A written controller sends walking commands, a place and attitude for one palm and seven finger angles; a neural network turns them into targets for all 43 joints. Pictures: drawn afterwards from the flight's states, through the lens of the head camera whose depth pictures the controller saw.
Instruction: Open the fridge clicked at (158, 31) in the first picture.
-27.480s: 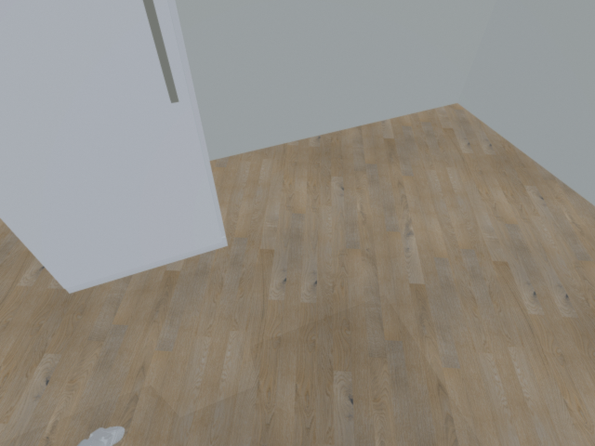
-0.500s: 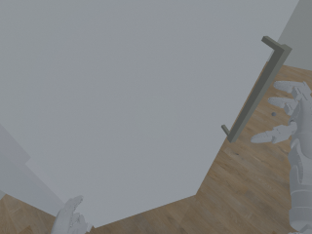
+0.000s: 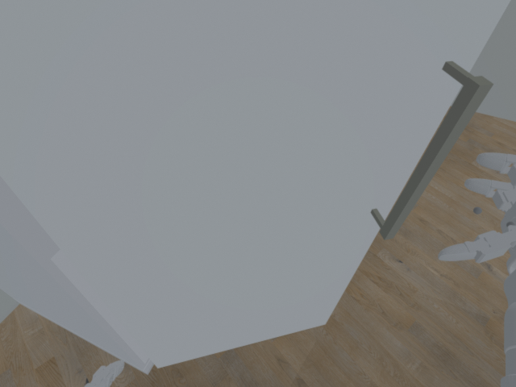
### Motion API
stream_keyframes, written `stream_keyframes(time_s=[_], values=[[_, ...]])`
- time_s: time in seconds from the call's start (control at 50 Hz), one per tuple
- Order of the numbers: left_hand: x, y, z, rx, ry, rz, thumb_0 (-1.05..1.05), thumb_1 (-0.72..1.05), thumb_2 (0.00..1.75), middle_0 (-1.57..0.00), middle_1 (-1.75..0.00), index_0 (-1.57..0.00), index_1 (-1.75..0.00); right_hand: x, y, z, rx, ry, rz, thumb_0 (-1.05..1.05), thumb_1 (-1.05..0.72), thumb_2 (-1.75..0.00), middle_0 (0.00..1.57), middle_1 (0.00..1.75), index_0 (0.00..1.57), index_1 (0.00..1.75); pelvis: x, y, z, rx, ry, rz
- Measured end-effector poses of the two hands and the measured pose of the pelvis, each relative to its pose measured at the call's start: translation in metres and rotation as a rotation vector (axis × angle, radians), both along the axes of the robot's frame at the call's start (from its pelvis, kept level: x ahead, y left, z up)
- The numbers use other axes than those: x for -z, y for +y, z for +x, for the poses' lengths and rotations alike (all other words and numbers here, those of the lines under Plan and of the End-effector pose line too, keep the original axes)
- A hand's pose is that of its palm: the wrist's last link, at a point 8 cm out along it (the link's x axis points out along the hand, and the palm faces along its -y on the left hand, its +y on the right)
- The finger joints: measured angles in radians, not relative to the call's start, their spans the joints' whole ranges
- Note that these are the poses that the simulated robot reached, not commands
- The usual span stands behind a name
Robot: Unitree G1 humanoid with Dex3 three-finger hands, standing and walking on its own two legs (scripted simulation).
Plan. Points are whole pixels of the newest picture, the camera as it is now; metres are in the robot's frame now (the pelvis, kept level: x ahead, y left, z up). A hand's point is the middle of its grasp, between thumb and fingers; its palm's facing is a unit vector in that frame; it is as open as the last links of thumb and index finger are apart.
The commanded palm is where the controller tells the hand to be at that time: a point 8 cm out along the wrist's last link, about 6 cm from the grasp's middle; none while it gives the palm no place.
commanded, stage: slip the hand off the handle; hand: right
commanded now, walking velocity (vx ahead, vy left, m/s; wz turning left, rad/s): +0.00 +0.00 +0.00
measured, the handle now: (413, 167) +0.42 -0.21 +0.15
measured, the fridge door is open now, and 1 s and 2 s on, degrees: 52 52 52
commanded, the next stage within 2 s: draw the hand back to the body in 0.48 s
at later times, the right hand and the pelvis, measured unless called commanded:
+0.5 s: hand (507, 273) +0.25 -0.27 +0.15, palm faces +0.30 +0.93 -0.20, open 14.7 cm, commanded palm +0.21 -0.31 +0.16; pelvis -0.02 +0.01 +0.00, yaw -3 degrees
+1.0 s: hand out of the picture +0.22 -0.26 +0.16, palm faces +0.24 +0.97 -0.03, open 14.7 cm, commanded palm +0.17 -0.30 +0.17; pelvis -0.01 +0.01 +0.01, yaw -2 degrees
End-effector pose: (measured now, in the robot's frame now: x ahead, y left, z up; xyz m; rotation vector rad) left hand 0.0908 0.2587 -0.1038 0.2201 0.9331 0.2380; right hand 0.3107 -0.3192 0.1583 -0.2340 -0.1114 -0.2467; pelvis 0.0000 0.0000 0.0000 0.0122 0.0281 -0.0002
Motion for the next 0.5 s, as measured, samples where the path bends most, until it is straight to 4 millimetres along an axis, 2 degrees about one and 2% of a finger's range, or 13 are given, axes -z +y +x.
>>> stream_keyframes(time_s=[0.08,0.32,0.4,0.5], values=[[-0.005,-0.006,0.015,0.033,-0.045,0.004,0.01,0.9,0.9,-0.2,-0.3,-0.21,-0.3,0.005,0.0,-0.02,0.027,0.0,0.002,-0.01,0.55,-0.2,0.26,1.15,0.25,1.15,0.0,-0.001,-0.002,0.005,-0.015,0.001],[-0.032,-0.03,0.083,0.165,-0.246,-0.002,0.01,0.9,0.9,-0.2,-0.3,-0.21,-0.3,0.001,-0.002,-0.072,0.048,-0.019,0.012,-0.01,0.55,-0.19,0.26,1.15,0.25,1.16,-0.002,0.002,-0.012,0.034,-0.057,0.004],[-0.04,-0.036,0.095,0.197,-0.291,-0.005,0.01,0.9,0.9,-0.2,-0.3,-0.21,-0.3,0.002,-0.002,-0.086,0.052,-0.014,0.019,-0.01,0.55,-0.19,0.26,1.15,0.25,1.16,-0.002,0.004,-0.014,0.041,-0.068,0.004],[-0.042,-0.04,0.098,0.222,-0.306,-0.009,0.01,0.9,0.9,-0.2,-0.3,-0.21,-0.3,0.002,0.004,-0.097,0.049,-0.017,0.013,-0.01,0.55,-0.19,0.26,1.15,0.25,1.16,-0.003,0.007,-0.016,0.048,-0.078,0.004]])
